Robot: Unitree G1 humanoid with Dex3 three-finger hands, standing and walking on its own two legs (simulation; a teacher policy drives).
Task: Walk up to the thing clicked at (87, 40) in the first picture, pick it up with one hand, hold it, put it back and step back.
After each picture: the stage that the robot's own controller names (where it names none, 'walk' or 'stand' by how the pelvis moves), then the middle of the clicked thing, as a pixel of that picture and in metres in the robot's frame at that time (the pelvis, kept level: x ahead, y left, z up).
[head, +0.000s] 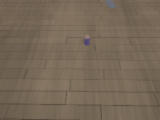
stand; (87, 40) +1.50 -0.02 -0.72
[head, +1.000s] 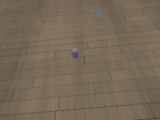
walk; (75, 53) +1.36 +0.22 -0.70
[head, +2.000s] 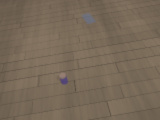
walk; (63, 78) +0.90 +0.30 -0.72
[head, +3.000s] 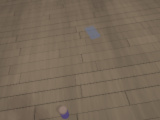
walk; (64, 112) +0.56 +0.25 -0.71
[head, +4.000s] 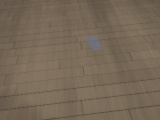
stand; out of the picture +0.44 +0.19 -0.71
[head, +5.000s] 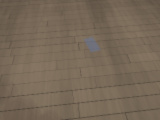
stand; out of the picture +0.40 +0.20 -0.73
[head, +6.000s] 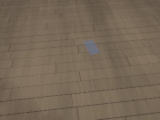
stand; out of the picture +0.38 +0.21 -0.73
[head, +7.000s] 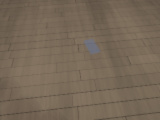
stand; out of the picture +0.37 +0.21 -0.73
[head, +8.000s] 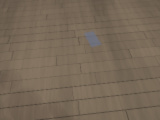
go down; out of the picture +0.38 +0.21 -0.72
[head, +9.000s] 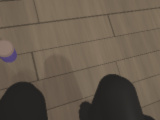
go down; (6, 51) +0.47 +0.25 -0.29
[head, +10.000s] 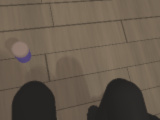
approach; (22, 52) +0.46 +0.24 -0.30
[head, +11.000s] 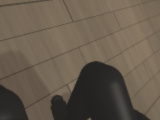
close in; out of the picture +0.45 +0.29 -0.23
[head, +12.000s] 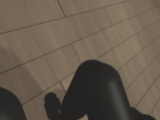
close; out of the picture +0.44 +0.30 -0.23
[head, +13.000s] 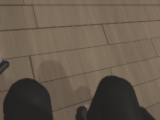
lift; out of the picture +0.37 +0.29 -0.12
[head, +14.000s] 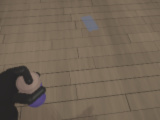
hold; (32, 90) +0.32 +0.18 +0.02
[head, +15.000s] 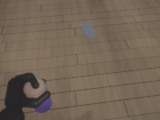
hold; (39, 96) +0.32 +0.17 -0.01
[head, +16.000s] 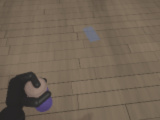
hold; (39, 95) +0.32 +0.17 +0.00
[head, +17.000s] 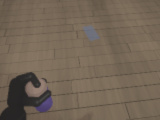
crouch; (40, 95) +0.33 +0.17 -0.01
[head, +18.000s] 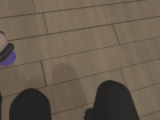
crouch; (0, 50) +0.46 +0.24 -0.12
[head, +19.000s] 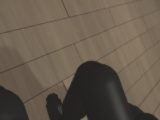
lower; out of the picture +0.42 +0.31 -0.23
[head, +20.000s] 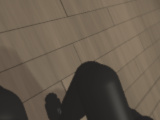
lower; out of the picture +0.42 +0.32 -0.23
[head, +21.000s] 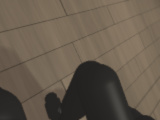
lower; out of the picture +0.42 +0.32 -0.23
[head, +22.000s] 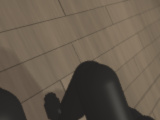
lower; out of the picture +0.42 +0.32 -0.23
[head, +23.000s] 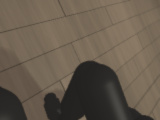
loosen; out of the picture +0.42 +0.32 -0.23
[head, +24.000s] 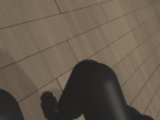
withdraw; out of the picture +0.41 +0.32 -0.23
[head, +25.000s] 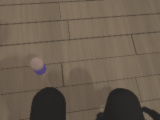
walk; (38, 66) +0.46 +0.24 -0.37
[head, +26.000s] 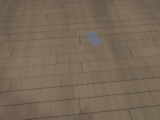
stand; out of the picture +0.37 +0.19 -0.66
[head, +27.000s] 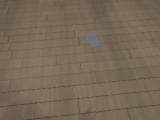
stand; out of the picture +0.38 +0.20 -0.67
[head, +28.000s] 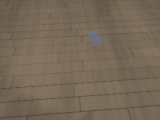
stand; out of the picture +0.39 +0.20 -0.68
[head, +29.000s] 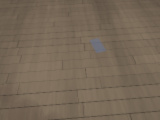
stand; out of the picture +0.40 +0.20 -0.72
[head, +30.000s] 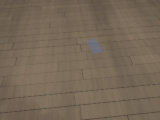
stand; out of the picture +0.37 +0.21 -0.73
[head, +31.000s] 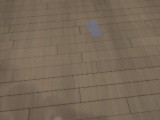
walk; out of the picture +0.39 +0.21 -0.72
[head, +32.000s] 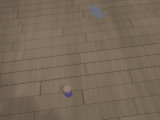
walk; (67, 91) +0.63 +0.18 -0.71
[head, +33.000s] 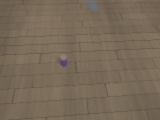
stand; (63, 60) +1.01 +0.17 -0.71
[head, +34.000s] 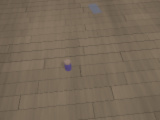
stand; (67, 65) +0.99 +0.19 -0.70
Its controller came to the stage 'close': yes
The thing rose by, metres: 0.70
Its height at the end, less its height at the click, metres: +0.00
